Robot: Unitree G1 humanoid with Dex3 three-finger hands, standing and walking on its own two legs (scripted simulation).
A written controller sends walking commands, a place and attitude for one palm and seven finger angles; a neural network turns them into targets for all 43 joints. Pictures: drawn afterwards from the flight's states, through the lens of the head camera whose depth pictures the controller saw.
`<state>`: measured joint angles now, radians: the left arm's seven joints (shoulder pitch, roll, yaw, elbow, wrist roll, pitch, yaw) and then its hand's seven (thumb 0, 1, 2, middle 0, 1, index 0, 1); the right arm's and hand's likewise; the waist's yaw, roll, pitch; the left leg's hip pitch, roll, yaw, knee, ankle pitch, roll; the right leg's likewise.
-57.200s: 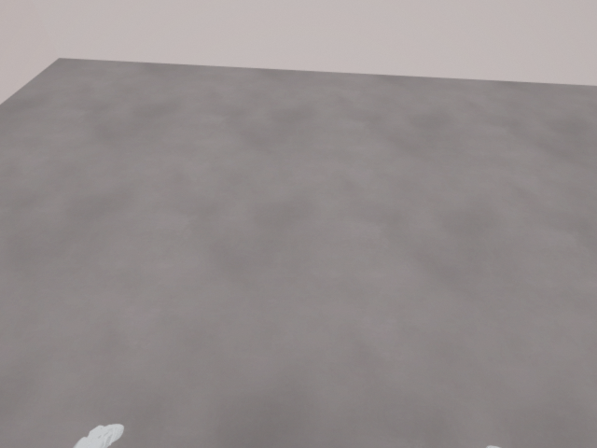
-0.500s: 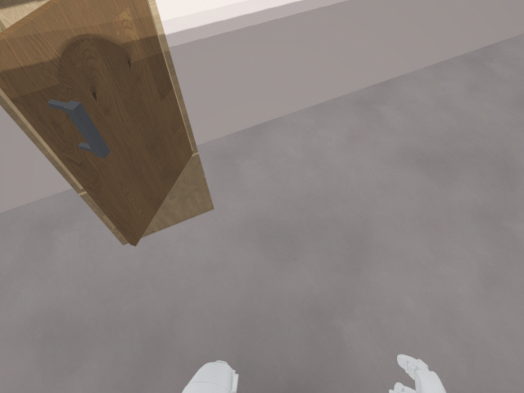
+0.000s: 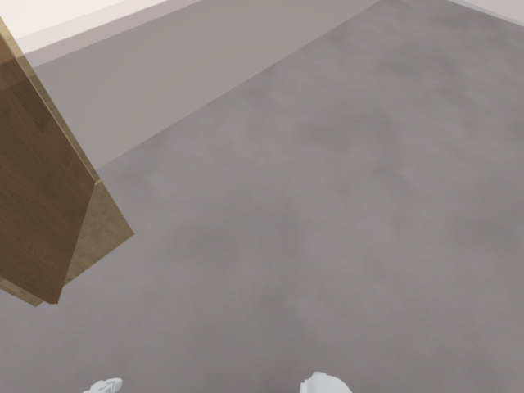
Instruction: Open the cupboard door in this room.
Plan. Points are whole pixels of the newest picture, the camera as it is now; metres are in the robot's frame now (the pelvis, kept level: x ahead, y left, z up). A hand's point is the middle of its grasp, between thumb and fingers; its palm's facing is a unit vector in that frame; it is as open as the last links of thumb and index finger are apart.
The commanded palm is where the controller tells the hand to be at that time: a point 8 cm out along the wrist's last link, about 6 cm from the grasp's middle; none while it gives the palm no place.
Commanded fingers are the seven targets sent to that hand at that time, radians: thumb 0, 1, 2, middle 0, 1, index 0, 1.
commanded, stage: walk to a spot facing it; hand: left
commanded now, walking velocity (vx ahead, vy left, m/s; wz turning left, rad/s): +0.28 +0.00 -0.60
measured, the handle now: out of the picture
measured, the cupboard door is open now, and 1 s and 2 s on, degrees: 46 46 46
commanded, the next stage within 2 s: turn to face it in 1.64 s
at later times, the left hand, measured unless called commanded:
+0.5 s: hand (183, 368) +0.17 +0.15 -0.18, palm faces -0.20 -0.97 -0.16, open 7.4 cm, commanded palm none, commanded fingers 0.00 0.90 0.90 -0.20 -0.30 -0.20 -0.30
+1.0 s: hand (265, 204) +0.52 +0.02 -0.17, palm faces -0.55 -0.83 -0.13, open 7.4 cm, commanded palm none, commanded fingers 0.00 0.90 0.90 -0.20 -0.30 -0.20 -0.30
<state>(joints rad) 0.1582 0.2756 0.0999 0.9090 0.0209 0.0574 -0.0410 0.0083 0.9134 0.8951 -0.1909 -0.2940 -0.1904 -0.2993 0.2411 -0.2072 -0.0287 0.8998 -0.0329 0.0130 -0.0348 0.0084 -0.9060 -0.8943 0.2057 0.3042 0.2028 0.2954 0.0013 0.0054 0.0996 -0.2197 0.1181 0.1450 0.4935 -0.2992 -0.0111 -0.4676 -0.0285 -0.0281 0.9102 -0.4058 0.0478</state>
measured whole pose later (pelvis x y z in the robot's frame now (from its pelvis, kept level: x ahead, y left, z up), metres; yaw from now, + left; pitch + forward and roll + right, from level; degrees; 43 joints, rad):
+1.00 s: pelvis +0.34 -0.06 -0.01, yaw -31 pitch +2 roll +0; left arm 0.09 0.16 0.06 0.96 0.02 0.02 -0.05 0.01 0.91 0.90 -0.19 -0.29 -0.19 -0.30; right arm 0.51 -0.12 0.00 1.09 -0.03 -0.07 -0.03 0.01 -0.92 -0.89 0.20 0.30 0.20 0.29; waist -0.06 -0.01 0.08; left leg 0.04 0.02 0.32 0.33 -0.39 0.01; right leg -0.64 -0.05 -0.10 0.88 -0.13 -0.05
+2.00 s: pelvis +0.72 -0.38 +0.00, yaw -37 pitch +1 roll -1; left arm 0.13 0.22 0.06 1.00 0.02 -0.02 0.01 0.02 0.95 0.89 -0.19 -0.29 -0.19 -0.30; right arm 0.39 -0.15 -0.02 1.11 -0.02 -0.04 -0.03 -0.01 -0.94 -0.89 0.20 0.30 0.20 0.29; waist -0.04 -0.01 0.06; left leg -0.13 -0.02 0.10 0.41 -0.31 0.06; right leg -0.53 -0.07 -0.04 0.84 -0.18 0.03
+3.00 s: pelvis +0.75 -0.47 -0.01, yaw -1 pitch +3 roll +0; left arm 0.12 0.22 0.06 0.89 0.01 0.04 0.00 0.01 0.91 0.89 -0.19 -0.29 -0.19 -0.30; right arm 0.21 -0.21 -0.06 0.93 -0.02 0.05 0.01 0.01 -0.90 -0.89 0.21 0.30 0.20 0.30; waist -0.03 0.04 0.08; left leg -0.36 -0.01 -0.06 0.52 -0.21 0.00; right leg -0.38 -0.05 -0.01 0.75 -0.39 0.08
